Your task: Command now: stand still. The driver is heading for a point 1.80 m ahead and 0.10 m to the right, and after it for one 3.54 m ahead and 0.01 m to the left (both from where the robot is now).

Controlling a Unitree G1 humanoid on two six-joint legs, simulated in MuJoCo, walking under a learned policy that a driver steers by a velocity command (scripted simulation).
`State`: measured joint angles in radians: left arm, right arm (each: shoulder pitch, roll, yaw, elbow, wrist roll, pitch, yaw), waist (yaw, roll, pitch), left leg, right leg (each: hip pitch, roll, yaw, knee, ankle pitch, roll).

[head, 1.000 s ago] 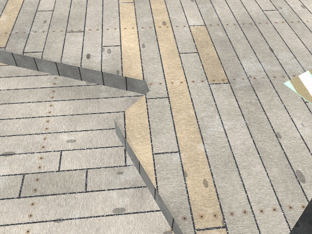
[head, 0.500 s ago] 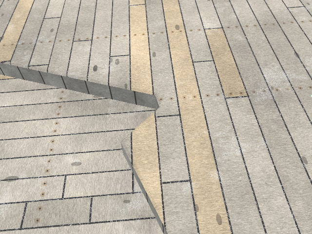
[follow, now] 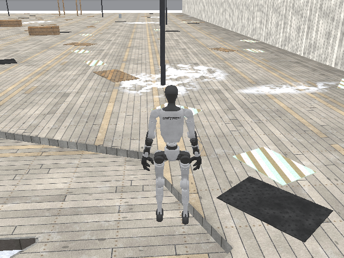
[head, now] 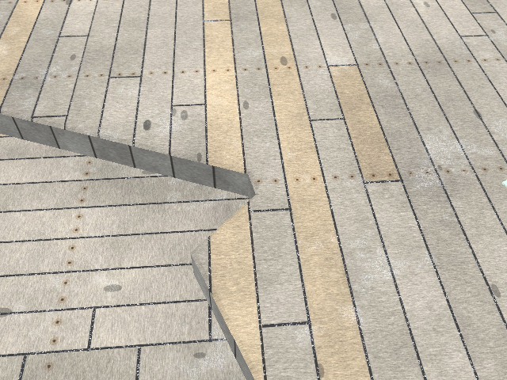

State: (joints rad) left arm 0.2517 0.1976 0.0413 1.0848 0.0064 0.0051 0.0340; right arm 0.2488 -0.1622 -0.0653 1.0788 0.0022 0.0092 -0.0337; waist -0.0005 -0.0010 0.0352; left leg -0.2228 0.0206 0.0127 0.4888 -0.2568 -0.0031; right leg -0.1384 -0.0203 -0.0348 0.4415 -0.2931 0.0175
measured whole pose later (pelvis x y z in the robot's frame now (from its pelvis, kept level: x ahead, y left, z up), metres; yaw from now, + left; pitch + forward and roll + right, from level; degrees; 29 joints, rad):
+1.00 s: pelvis -0.01 +0.01 +0.00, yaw +0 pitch +0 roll +0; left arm 0.36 0.15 0.03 1.12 0.00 0.00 0.04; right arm 0.31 -0.15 -0.05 1.07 0.00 0.03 -0.05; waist 0.00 0.01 0.03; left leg -0.22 0.00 0.02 0.45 -0.23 0.01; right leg -0.15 -0.04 -0.03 0.43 -0.28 0.03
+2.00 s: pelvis +0.13 +0.08 +0.00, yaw +1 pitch +1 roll +0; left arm 0.31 0.22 0.06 0.96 -0.05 -0.09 0.00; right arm 0.47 -0.15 -0.03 1.07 -0.01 -0.08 0.01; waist -0.04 -0.04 -0.04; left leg -0.15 -0.01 0.08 0.44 -0.31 0.03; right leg -0.69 -0.06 -0.04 1.70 -0.34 -0.08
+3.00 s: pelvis +0.76 +0.12 +0.05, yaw +1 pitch +3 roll -3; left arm 0.49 0.26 0.07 0.89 -0.02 -0.07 0.05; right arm 0.04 -0.25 -0.05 0.76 0.02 -0.10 0.10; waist 0.09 0.06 0.03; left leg -0.59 0.11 -0.02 0.46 0.31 0.07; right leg 0.16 -0.06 -0.13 0.54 -0.70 0.10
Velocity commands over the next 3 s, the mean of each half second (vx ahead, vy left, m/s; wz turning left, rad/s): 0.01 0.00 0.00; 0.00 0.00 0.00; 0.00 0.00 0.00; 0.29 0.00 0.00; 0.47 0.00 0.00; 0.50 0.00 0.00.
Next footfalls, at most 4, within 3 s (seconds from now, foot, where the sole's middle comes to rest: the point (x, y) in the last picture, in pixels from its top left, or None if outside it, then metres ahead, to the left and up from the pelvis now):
1.84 left None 0.11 0.18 -0.78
2.32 right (283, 351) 0.53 -0.05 -0.66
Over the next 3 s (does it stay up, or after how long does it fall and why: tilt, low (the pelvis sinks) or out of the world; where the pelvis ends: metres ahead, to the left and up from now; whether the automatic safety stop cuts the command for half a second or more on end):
stays up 0.76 0.12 0.05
